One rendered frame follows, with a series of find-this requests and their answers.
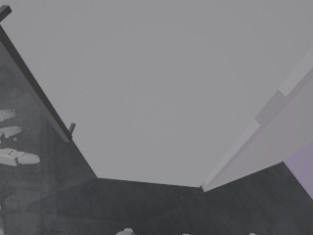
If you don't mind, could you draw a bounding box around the fridge door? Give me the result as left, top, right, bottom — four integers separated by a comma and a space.
0, 0, 313, 188

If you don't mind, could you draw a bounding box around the left robot hand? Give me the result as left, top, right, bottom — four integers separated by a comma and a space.
0, 109, 40, 166

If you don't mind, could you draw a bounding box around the left robot shin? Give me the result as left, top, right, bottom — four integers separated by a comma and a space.
123, 228, 134, 233

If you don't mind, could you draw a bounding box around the handle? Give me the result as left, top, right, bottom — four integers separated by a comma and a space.
0, 5, 75, 142

